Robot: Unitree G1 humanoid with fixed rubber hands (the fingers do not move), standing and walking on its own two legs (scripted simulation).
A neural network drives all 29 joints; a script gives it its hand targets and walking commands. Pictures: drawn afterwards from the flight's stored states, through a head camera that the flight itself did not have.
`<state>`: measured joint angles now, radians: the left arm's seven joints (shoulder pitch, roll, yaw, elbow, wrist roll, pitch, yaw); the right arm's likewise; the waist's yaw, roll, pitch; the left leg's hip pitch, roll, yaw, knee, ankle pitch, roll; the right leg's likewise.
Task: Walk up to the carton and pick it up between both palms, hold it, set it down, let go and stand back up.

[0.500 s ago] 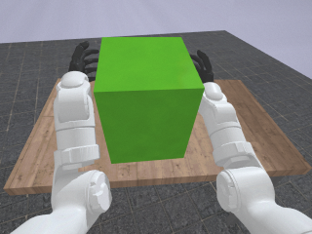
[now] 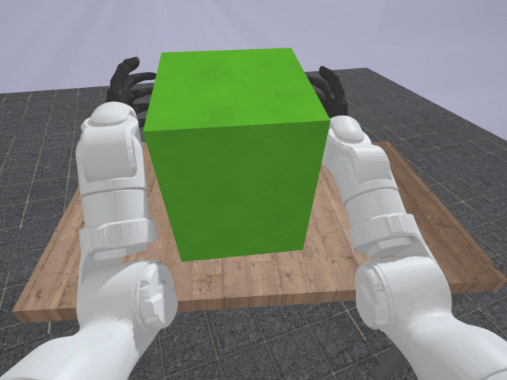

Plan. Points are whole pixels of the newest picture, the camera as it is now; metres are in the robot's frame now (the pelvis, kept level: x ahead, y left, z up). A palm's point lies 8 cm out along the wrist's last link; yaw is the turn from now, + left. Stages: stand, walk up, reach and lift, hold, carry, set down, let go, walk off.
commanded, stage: reach and lift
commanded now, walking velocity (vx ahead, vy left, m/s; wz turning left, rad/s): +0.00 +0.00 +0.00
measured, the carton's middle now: (235, 156) +0.38 -0.01 +0.21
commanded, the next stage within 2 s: hold in 0.46 s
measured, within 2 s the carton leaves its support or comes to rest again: neither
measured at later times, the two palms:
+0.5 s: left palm (114, 98) +0.38 +0.15 +0.31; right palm (331, 101) +0.38 -0.14 +0.30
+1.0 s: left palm (103, 77) +0.37 +0.16 +0.33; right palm (329, 83) +0.38 -0.14 +0.33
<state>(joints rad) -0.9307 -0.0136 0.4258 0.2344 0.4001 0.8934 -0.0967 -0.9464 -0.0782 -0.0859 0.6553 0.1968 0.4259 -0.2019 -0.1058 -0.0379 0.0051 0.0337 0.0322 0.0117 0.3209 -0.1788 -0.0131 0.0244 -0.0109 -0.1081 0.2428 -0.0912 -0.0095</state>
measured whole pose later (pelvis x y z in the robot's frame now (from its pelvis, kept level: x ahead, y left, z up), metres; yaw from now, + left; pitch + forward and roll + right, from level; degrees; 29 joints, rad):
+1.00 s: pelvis +0.01 -0.02 +0.00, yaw +2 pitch -6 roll +0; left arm -1.10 0.10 0.43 0.46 0.36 0.93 -0.12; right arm -1.14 -0.13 -0.06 0.77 0.27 0.61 -0.27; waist -0.07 0.00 -0.11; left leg -0.03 0.03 -0.03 0.31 -0.17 -0.03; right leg -0.04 0.01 -0.09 0.27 -0.12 -0.03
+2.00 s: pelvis +0.02 -0.01 +0.00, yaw +4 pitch -8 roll -1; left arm -1.05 0.11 0.35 0.35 0.33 0.99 -0.12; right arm -1.07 -0.18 0.02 0.61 0.42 0.74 -0.35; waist -0.12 -0.01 -0.14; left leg -0.01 0.03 -0.06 0.34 -0.20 -0.03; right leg 0.04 0.04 -0.06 0.22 -0.12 -0.03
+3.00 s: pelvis +0.01 -0.01 +0.00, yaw +2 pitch -4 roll +0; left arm -1.15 0.08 0.43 0.58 0.36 0.91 -0.08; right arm -1.27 -0.21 -0.02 0.92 0.29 0.73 -0.24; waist -0.04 0.03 -0.20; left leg -0.09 0.02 -0.02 0.32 -0.16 -0.01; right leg -0.09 0.04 0.01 0.29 -0.12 -0.02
